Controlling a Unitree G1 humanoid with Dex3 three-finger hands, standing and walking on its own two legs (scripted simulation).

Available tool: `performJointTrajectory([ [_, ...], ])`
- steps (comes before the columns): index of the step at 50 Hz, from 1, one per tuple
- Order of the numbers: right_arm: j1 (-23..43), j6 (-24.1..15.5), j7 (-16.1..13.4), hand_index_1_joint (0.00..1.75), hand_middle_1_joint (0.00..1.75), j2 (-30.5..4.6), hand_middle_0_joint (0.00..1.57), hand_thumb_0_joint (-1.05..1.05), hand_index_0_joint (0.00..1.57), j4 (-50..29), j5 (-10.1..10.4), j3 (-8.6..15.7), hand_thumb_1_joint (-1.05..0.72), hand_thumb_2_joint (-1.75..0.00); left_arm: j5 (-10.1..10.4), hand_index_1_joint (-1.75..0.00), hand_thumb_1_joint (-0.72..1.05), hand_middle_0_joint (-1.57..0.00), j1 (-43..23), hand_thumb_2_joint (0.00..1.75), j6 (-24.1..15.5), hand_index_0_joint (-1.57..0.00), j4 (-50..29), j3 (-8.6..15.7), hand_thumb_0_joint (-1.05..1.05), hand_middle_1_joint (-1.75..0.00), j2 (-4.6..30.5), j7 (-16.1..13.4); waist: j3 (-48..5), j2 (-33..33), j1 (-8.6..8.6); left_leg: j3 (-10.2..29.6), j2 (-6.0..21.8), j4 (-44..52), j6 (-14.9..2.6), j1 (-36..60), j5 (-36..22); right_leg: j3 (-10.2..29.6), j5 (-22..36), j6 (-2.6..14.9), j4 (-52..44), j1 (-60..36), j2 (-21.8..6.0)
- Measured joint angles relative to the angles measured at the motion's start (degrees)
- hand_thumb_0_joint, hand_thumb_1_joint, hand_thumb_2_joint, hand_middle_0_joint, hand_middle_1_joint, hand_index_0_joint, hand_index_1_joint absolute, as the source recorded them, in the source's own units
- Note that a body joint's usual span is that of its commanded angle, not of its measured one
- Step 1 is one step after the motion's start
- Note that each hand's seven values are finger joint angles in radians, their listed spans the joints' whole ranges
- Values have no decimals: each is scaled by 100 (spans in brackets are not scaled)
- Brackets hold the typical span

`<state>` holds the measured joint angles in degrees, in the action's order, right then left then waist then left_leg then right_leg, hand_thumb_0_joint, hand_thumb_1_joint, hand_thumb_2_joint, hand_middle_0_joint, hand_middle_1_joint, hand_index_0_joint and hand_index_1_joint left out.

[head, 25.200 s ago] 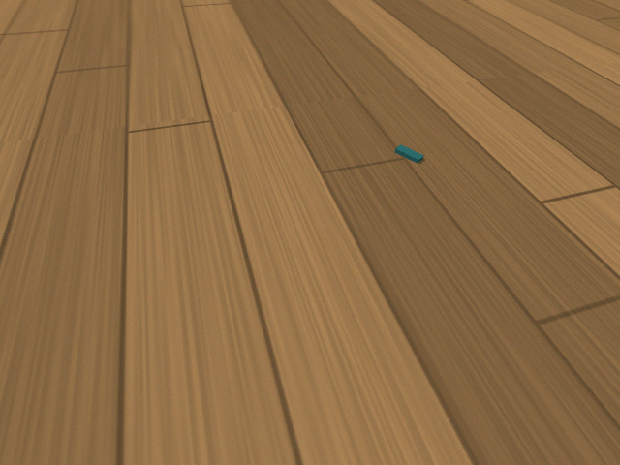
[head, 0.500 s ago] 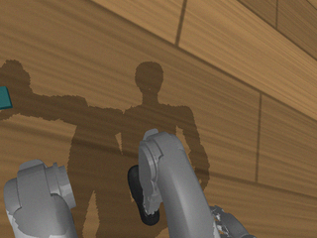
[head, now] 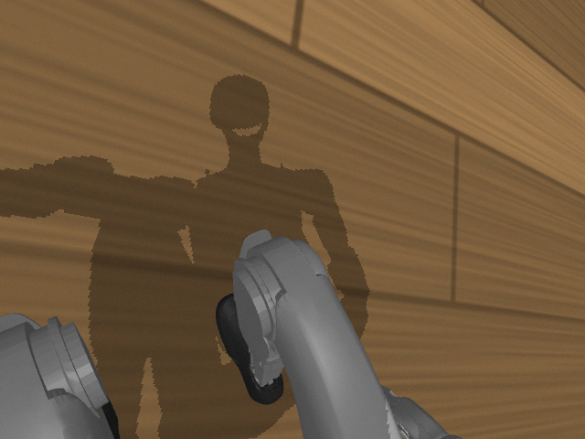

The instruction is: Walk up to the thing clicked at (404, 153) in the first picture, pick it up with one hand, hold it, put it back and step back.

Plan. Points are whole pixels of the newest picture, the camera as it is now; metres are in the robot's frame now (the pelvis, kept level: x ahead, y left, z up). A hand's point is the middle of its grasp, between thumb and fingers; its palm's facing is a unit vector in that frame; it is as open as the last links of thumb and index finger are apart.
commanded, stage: rest palm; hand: left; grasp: from above
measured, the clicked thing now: out of the picture +0.46 +0.33 -0.29
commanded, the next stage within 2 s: close in 0.78 s
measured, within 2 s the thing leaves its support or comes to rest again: neither
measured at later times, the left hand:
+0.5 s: hand out of the picture +0.44 +0.32 -0.26, palm faces -0.45 -0.10 -0.89, open 14.1 cm
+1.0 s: hand out of the picture +0.44 +0.32 -0.27, palm faces -0.47 -0.15 -0.87, open 13.7 cm
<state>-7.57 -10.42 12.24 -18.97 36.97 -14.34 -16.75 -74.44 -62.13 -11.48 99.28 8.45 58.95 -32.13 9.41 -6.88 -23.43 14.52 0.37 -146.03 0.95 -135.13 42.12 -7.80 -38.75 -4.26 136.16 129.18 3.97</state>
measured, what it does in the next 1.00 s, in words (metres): stands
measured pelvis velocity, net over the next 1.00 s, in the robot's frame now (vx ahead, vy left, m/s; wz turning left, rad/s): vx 0.00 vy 0.00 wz -0.03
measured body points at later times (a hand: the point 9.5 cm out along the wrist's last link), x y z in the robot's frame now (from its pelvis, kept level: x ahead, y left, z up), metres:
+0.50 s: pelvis -0.01 +0.01 +0.00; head +0.27 +0.14 +0.33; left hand +0.46 +0.32 -0.21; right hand +0.06 -0.25 -0.05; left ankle +0.06 +0.13 -0.27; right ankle +0.11 -0.12 -0.27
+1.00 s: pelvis +0.00 +0.00 +0.00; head +0.29 +0.13 +0.32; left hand +0.46 +0.32 -0.22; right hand +0.05 -0.25 -0.05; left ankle +0.06 +0.13 -0.27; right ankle +0.11 -0.13 -0.27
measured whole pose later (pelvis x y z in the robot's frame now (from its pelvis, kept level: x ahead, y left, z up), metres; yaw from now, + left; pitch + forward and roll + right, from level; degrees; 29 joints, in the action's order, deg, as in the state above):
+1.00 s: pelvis +0.00 +0.00 +0.00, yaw -2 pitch +27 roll -15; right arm -4.7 -13.5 14.6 -20.7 36.0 -15.4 -19.8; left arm -72.8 -61.7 -13.1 100.8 5.3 61.2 -35.5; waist 12.6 -9.4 -23.5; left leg 16.5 0.7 -146.3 0.9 -133.2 42.4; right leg -9.5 -38.0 -4.7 134.7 126.6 4.5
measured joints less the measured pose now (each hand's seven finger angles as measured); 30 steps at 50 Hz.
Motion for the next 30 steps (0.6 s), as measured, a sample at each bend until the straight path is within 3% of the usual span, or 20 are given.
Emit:
performJointTrajectory([
  [9,150,61,45,30,30,-58,20,0,20,-42,-56,-29,-91,-90,-7,-99,-54,-9,136,101,-302,-8,-166,-135,0,-97,87,100,83,-139,136,91,-33,-48,9,83,5,-77,-5,-5,-13,-137,-8],
  [21,316,-80,132,30,30,-62,20,0,20,-24,-129,-114,-91,-90,-318,-99,-52,-9,90,101,-384,-8,217,-492,0,-98,-1,-443,17,-175,93,120,-16,-95,-61,104,-42,-110,61,-3,-44,-213,25],
  [26,354,-247,184,30,30,-88,20,0,20,-62,-143,-160,-91,-90,-256,-99,-51,-9,14,99,-210,-9,282,-517,0,-99,-8,-619,112,-206,31,86,14,-62,-103,79,-93,-86,121,-25,-88,-191,47],
  [30,327,-348,215,30,30,-119,20,0,20,-100,-116,-188,-91,-90,-136,-99,-49,-10,-59,97,-60,-10,318,-404,0,-98,35,-657,187,-257,-20,83,32,-35,-108,66,-105,-83,151,-43,-121,-169,59],
])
